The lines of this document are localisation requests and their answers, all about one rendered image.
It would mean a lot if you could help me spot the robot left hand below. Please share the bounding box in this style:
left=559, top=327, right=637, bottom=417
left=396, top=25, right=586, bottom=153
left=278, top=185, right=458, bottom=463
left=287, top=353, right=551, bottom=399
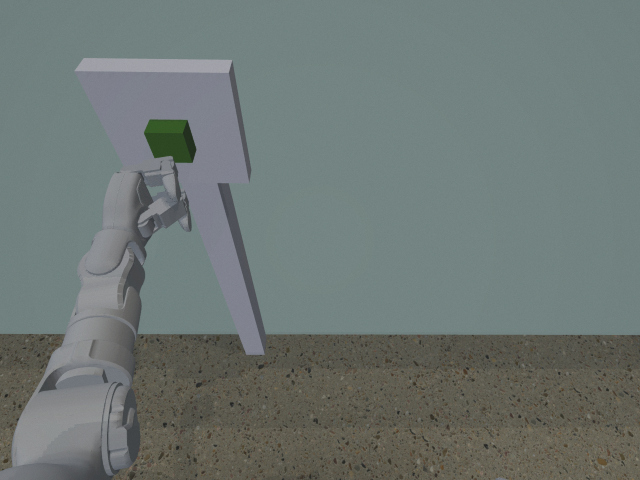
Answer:
left=102, top=156, right=192, bottom=247

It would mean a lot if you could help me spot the robot left upper arm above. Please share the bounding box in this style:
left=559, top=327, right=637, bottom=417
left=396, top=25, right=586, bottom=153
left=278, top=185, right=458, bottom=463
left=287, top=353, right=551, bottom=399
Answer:
left=0, top=382, right=140, bottom=480

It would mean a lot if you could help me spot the left robot forearm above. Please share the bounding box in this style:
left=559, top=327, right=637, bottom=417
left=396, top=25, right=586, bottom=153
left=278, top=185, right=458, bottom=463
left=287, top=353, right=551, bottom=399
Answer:
left=11, top=229, right=147, bottom=467

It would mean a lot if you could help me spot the panel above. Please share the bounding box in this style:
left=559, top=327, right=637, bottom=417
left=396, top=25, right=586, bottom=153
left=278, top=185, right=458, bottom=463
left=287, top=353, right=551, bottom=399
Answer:
left=74, top=58, right=266, bottom=355

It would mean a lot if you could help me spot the button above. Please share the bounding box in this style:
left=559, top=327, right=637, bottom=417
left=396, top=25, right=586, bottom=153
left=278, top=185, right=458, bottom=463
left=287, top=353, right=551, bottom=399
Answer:
left=144, top=119, right=196, bottom=163

